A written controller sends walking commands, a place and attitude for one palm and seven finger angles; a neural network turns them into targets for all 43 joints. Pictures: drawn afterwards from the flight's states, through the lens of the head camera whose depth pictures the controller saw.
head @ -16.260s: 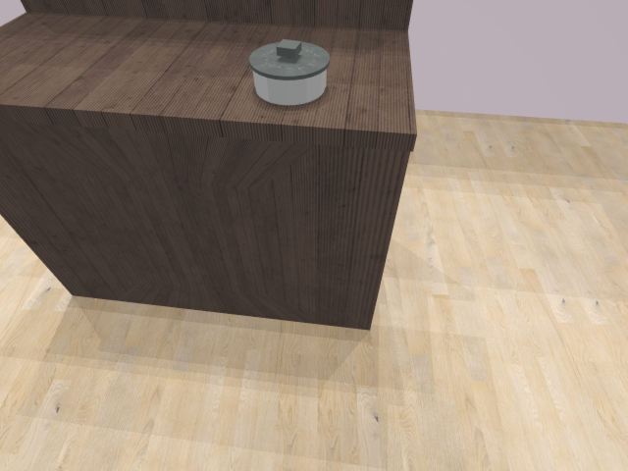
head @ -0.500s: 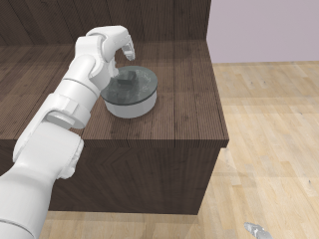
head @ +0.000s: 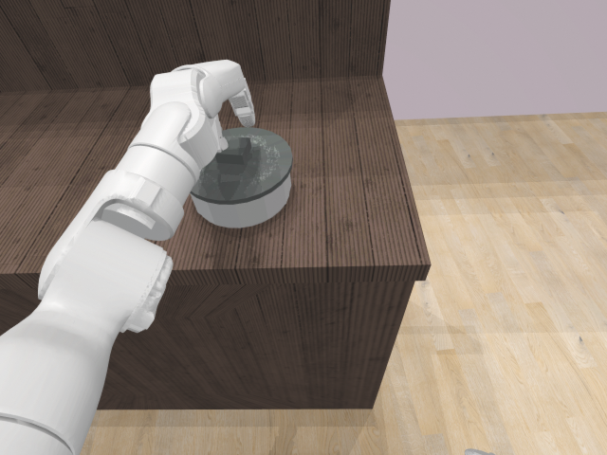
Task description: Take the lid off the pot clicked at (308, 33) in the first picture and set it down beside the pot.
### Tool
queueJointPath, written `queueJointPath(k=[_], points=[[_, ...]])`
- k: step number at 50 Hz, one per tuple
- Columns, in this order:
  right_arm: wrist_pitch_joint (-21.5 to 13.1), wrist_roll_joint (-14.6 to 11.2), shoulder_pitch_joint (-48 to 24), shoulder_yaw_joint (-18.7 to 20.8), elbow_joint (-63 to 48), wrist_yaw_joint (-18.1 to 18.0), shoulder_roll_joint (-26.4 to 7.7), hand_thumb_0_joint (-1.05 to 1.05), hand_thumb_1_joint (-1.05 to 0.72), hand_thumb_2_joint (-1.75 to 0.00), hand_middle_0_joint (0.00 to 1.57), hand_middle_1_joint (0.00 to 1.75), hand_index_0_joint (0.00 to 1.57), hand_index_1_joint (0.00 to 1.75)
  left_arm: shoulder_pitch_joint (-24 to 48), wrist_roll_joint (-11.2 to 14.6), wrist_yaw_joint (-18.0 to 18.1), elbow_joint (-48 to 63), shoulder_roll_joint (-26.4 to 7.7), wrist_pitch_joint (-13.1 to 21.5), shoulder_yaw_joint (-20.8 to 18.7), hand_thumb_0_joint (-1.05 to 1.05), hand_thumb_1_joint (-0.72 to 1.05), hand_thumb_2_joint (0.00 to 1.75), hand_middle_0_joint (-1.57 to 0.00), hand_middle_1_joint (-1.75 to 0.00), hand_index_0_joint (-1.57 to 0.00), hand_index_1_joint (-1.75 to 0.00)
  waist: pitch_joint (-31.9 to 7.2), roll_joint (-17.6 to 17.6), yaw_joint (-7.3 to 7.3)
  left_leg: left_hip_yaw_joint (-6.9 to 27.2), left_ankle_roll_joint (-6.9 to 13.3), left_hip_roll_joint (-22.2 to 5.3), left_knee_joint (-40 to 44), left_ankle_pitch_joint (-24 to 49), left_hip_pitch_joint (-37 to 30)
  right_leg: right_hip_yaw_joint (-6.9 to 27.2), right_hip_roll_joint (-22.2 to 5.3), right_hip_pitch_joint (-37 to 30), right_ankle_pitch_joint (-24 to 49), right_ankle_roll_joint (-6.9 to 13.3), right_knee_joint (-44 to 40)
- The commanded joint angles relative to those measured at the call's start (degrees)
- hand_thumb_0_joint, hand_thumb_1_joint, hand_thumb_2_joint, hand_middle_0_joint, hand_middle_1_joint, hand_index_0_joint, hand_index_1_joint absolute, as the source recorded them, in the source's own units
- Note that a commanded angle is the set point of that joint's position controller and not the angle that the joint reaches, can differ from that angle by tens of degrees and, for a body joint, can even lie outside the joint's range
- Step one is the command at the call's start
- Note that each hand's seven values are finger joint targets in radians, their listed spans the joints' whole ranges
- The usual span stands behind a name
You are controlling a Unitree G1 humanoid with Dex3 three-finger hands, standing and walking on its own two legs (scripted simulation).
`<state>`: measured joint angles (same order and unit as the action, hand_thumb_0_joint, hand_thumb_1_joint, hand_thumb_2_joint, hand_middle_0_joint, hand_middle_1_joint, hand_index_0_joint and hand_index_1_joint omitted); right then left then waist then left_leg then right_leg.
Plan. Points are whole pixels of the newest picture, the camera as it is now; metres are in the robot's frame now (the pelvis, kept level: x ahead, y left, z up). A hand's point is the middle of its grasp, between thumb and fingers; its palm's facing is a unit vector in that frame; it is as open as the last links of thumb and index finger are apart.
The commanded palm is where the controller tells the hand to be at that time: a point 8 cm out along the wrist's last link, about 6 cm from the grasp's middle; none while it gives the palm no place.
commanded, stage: lower the open fingers around the knob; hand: left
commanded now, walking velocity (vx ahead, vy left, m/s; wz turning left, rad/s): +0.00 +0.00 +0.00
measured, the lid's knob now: (233, 150) +0.50 +0.10 +0.15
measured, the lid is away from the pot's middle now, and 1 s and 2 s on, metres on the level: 0.00 0.00 0.00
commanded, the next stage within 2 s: close the fingers and squeeze the knob in 1.88 s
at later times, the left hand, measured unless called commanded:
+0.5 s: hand (227, 147) +0.46 +0.10 +0.18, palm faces -0.37 -0.07 -0.93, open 10.0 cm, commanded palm +0.46 +0.11 +0.23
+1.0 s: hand (226, 146) +0.47 +0.10 +0.18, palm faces -0.38 -0.09 -0.92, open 9.8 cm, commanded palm +0.46 +0.12 +0.23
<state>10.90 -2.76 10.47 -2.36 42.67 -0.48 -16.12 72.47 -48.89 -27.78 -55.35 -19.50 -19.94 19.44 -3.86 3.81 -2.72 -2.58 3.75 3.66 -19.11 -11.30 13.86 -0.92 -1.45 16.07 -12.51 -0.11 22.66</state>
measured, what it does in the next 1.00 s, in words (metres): stands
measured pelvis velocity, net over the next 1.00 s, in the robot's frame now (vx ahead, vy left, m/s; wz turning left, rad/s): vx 0.00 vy -0.01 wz -0.01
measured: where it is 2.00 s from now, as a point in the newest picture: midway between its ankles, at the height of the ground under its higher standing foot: outside the picture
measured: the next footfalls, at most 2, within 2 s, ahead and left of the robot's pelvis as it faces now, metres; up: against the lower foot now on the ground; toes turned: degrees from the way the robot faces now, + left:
none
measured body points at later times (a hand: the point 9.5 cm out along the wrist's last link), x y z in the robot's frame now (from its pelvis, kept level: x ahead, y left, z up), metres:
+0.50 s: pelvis +0.00 +0.00 +0.00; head +0.02 -0.03 +0.45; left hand +0.48 +0.10 +0.23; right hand +0.10 -0.26 -0.14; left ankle -0.02 +0.08 -0.75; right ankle -0.02 -0.12 -0.75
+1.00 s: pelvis +0.00 -0.01 +0.00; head +0.02 -0.03 +0.45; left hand +0.49 +0.10 +0.23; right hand +0.08 -0.27 -0.14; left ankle -0.02 +0.08 -0.75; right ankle -0.02 -0.12 -0.75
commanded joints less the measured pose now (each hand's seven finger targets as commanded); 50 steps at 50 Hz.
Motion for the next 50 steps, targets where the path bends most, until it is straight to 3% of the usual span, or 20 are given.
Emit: queueJointPath(k=[1, 3, 6, 12, 13, 15, 17, 19, 22, 23, 28, 31, 33, 35, 37, 39, 41, 44, 47, 50], points=[[-2.1, 0.3, -3.5, 2.3, -6.6, -0.5, -7.2, 0.00, -0.90, -0.90, 0.20, 0.30, 0.20, 0.30, 31.5, -1.6, 2.0, 7.8, -12.0, 0.1, -4.0, 0.00, -0.39, 1.74, -0.90, -0.08, -0.90, -0.08, -20.5, -8.5, -0.31, 2.8, -0.1, 0.9, -1.9, 20.5, -10.5, -0.2, 3.1, -6.3, 20.3, 3.0, -0.5], [-2.0, 0.3, -3.3, 2.3, -6.4, -0.7, -7.4, 0.00, -0.90, -0.90, 0.20, 0.30, 0.20, 0.30, 33.4, -1.7, 2.3, 9.2, -14.1, 0.6, -5.1, 0.00, -0.39, 1.74, -0.90, -0.08, -0.90, -0.08, -22.1, -8.7, -0.39, 2.7, -0.1, 0.9, -1.6, 19.2, -9.8, -0.1, 2.9, -7.5, 20.3, 2.9, -0.4], [-2.8, 0.4, -3.6, 2.8, -7.1, -0.5, -6.7, 0.00, -0.90, -0.90, 0.20, 0.30, 0.20, 0.30, 35.5, -2.0, 2.4, 13.6, -9.5, 1.2, -1.5, 0.00, -0.39, 1.74, -0.90, -0.08, -0.90, -0.08, -25.9, -4.3, -0.75, 3.5, -0.7, 0.5, -2.9, 24.7, -14.9, 0.1, 3.1, -5.6, 20.8, 3.1, 0.0], [-2.3, 0.3, -3.0, 2.8, -6.2, -0.4, -7.7, 0.00, -0.90, -0.90, 0.20, 0.30, 0.20, 0.30, 27.9, -0.3, 2.4, 7.7, -8.6, 0.7, -2.3, 0.00, -0.39, 1.74, -0.90, -0.08, -0.90, -0.08, -20.4, -7.0, -0.36, 2.8, -0.8, 0.5, -2.7, 23.5, -11.6, -0.9, 3.3, -4.5, 20.6, 3.2, -0.2], [-2.2, 0.4, -3.1, 2.5, -6.0, -0.5, -7.5, 0.00, -0.90, -0.90, 0.20, 0.30, 0.20, 0.30, 31.4, -1.4, 2.7, 9.6, -11.3, 1.0, -3.7, 0.00, -0.39, 1.74, -0.90, -0.08, -0.90, -0.08, -22.3, -7.5, -0.39, 3.2, -0.8, 0.5, -2.5, 23.0, -11.6, -0.5, 3.3, -5.6, 20.6, 3.1, 0.0], [-2.3, 0.2, -3.3, 2.6, -5.6, -0.7, -6.9, 0.00, -0.90, -0.90, 0.20, 0.30, 0.20, 0.30, 34.3, -1.8, 2.8, 8.8, -6.7, 0.9, 0.3, 0.00, -0.39, 1.74, -0.90, -0.08, -0.90, -0.08, -21.4, -7.3, -1.60, 3.1, -0.5, 0.6, -2.4, 21.0, -12.2, -0.5, 3.3, -3.9, 19.4, 3.1, -0.3], [-2.3, 0.3, -2.9, 2.7, -5.3, -0.8, -7.5, 0.00, -0.90, -0.90, 0.20, 0.30, 0.20, 0.30, 30.2, -0.7, 2.9, 5.9, -6.7, 0.7, -0.8, 0.00, -0.39, 1.74, -0.90, -0.08, -0.90, -0.08, -20.6, -6.5, -1.12, 3.1, -0.8, 0.4, -2.5, 20.9, -11.8, -0.8, 3.4, -3.1, 18.8, 3.3, -0.2], [-2.2, 0.4, -2.7, 2.3, -4.8, -1.0, -7.3, 0.00, -0.90, -0.90, 0.20, 0.30, 0.20, 0.30, 28.8, -1.1, 2.8, 2.3, -8.7, 0.3, -2.6, 0.00, -0.39, 1.74, -0.90, -0.08, -0.90, -0.08, -19.7, -10.1, -1.03, 2.5, -0.3, 0.6, -2.4, 18.2, -9.3, -0.6, 3.3, -4.2, 18.9, 3.0, 0.2], [-2.0, 0.5, -3.4, 2.5, -5.5, -1.0, -7.3, 0.00, -0.90, -0.90, 0.20, 0.30, 0.20, 0.30, 30.4, -0.3, 2.8, 5.5, -5.5, 0.9, 0.2, 0.00, -0.39, 1.74, -0.90, -0.08, -0.90, -0.08, -21.5, -8.0, -1.28, 2.4, -0.2, 0.7, -3.0, 19.5, -10.3, -0.6, 3.1, -4.2, 20.1, 3.1, 0.5], [-1.9, 0.5, -3.2, 2.4, -5.2, -1.1, -7.2, 0.00, -0.90, -0.90, 0.20, 0.30, 0.20, 0.30, 30.9, -1.2, 3.0, 5.3, -8.0, 0.9, -1.7, 0.00, -0.39, 1.74, -0.90, -0.08, -0.90, -0.08, -22.3, -8.3, -1.26, 2.7, -0.3, 0.5, -3.1, 19.4, -10.2, -0.3, 3.1, -4.6, 19.7, 2.9, 0.7], [-1.7, 0.4, -3.0, 2.3, -4.8, -1.3, -7.1, 0.00, -0.90, -0.90, 0.20, 0.30, 0.20, 0.30, 31.7, -1.0, 3.0, 3.9, -6.9, 0.9, -0.6, 0.00, -0.39, 1.74, -0.90, -0.08, -0.90, -0.08, -21.2, -7.8, -1.75, 2.5, -0.3, 0.6, -3.1, 18.2, -9.6, -0.3, 3.0, -3.7, 19.1, 3.0, 0.7], [-2.2, 0.6, -2.8, 2.4, -5.3, -1.3, -7.1, 0.00, -0.90, -0.90, 0.20, 0.30, 0.20, 0.30, 32.1, -1.5, 3.3, 5.9, -10.2, 1.5, -3.2, 0.00, -0.39, 1.74, -0.90, -0.08, -0.90, -0.08, -23.9, -7.8, -0.90, 2.7, -0.2, 0.5, -3.5, 20.1, -10.7, 0.0, 3.0, -5.3, 20.4, 3.0, 1.1], [-1.9, 0.5, -2.6, 2.4, -4.9, -1.2, -7.0, 0.00, -0.90, -0.90, 0.20, 0.30, 0.20, 0.30, 31.3, -1.1, 3.0, 5.0, -6.6, 1.6, -0.3, 0.00, -0.39, 1.74, -0.90, -0.08, -0.90, -0.08, -22.2, -7.8, -1.65, 2.8, -0.4, 0.4, -3.6, 21.3, -10.7, -0.5, 3.1, -3.9, 20.4, 2.9, 0.9], [-1.9, 0.3, -2.7, 2.3, -4.9, -1.3, -7.3, 0.00, -0.90, -0.90, 0.20, 0.30, 0.20, 0.30, 29.2, -1.0, 3.1, 3.8, -8.3, 1.5, -1.9, 0.00, -0.39, 1.74, -0.90, -0.08, -0.90, -0.08, -21.2, -9.0, -1.13, 2.6, -0.1, 0.4, -3.6, 21.0, -9.9, -0.3, 3.2, -4.2, 20.6, 2.9, 1.0], [-1.7, 0.3, -2.6, 2.5, -4.7, -1.4, -7.6, 0.00, -0.90, -0.90, 0.20, 0.30, 0.20, 0.30, 30.2, -0.2, 2.9, 3.1, -6.8, 1.1, -0.5, 0.00, -0.39, 1.74, -0.90, -0.08, -0.90, -0.08, -18.9, -8.8, -1.80, 2.3, 0.0, 0.7, -3.1, 17.4, -8.4, -0.6, 3.3, -3.1, 19.1, 3.0, 0.3], [-1.9, 0.4, -2.4, 2.3, -4.5, -1.7, -7.6, 0.00, -0.90, -0.90, 0.20, 0.30, 0.20, 0.30, 32.8, -1.4, 3.4, 4.1, -11.8, 1.3, -3.7, 0.00, -0.39, 1.74, -0.90, -0.08, -0.90, -0.08, -21.8, -9.0, -1.44, 2.2, 0.2, 0.9, -3.0, 16.8, -8.0, 0.1, 3.1, -5.5, 20.1, 2.9, 0.9], [-2.3, 0.4, -2.6, 2.5, -5.3, -1.7, -7.1, 0.00, -0.90, -0.90, 0.20, 0.30, 0.20, 0.30, 32.8, -1.7, 3.3, 5.8, -9.8, 1.8, -2.0, 0.00, -0.39, 1.74, -0.90, -0.08, -0.90, -0.08, -23.8, -7.9, -1.37, 2.1, 0.3, 0.8, -3.6, 18.8, -9.4, 0.2, 2.9, -5.9, 21.2, 2.8, 1.2], [-1.8, 0.1, -1.7, 2.3, -4.7, -1.7, -7.7, 0.00, -0.90, -0.90, 0.20, 0.30, 0.20, 0.30, 28.9, -1.7, 3.3, 1.3, -11.4, 1.2, -3.3, 0.00, -0.39, 1.74, -0.90, -0.08, -0.90, -0.08, -20.1, -9.4, -1.32, 1.7, 0.2, 0.6, -3.1, 16.4, -6.7, -0.1, 3.0, -5.0, 19.5, 2.7, 0.9], [-1.8, 0.1, -2.5, 2.6, -5.6, -1.6, -7.8, 0.00, -0.90, -0.90, 0.20, 0.30, 0.20, 0.30, 30.2, -1.3, 3.3, 5.0, -10.3, 1.8, -2.0, 0.00, -0.39, 1.74, -0.90, -0.08, -0.90, -0.08, -22.7, -6.3, -1.20, 1.8, 0.1, 0.6, -3.9, 19.9, -8.7, -0.1, 3.0, -5.2, 21.5, 3.0, 1.4], [-1.6, 0.0, -2.3, 2.3, -5.2, -1.7, -7.6, 0.00, -0.90, -0.90, 0.20, 0.30, 0.20, 0.30, 29.0, -1.9, 3.1, 2.5, -11.2, 1.4, -2.7, 0.00, -0.39, 1.74, -0.90, -0.08, -0.90, -0.08, -20.7, -8.5, -1.38, 1.7, 0.3, 0.7, -3.7, 17.6, -7.3, -0.1, 3.1, -4.9, 20.1, 2.8, 1.1]])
